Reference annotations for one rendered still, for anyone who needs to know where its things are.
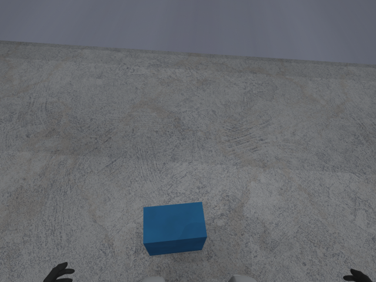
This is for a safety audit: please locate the right robot hand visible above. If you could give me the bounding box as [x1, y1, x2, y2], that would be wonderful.
[343, 269, 372, 282]

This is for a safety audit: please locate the left robot hand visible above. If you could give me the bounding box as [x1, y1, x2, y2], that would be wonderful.
[43, 262, 75, 282]

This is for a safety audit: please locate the carton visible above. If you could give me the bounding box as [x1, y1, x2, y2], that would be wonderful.
[143, 202, 207, 256]

